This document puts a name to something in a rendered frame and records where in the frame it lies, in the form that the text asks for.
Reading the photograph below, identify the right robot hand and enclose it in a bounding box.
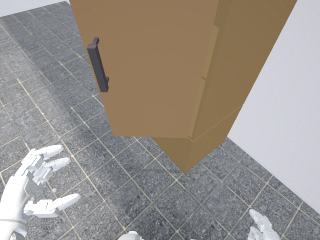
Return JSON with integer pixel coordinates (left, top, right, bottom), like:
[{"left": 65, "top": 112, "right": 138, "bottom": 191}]
[{"left": 247, "top": 209, "right": 281, "bottom": 240}]

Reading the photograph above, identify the left robot forearm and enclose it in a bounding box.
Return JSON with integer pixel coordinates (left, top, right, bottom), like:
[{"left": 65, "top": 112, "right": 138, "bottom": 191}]
[{"left": 0, "top": 219, "right": 29, "bottom": 240}]

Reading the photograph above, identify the left robot hand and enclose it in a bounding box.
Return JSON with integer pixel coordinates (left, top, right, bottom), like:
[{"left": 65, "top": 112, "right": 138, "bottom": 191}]
[{"left": 0, "top": 144, "right": 81, "bottom": 224}]

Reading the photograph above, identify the cupboard door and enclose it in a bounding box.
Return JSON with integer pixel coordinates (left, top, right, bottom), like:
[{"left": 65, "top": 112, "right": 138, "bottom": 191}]
[{"left": 69, "top": 0, "right": 219, "bottom": 138}]

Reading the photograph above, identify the robot left shin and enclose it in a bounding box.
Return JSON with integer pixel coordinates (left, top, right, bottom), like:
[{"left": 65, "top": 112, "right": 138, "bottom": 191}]
[{"left": 128, "top": 231, "right": 138, "bottom": 235}]

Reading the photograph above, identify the handle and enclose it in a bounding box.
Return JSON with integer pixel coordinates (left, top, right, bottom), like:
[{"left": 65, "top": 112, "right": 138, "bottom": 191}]
[{"left": 87, "top": 37, "right": 109, "bottom": 93}]

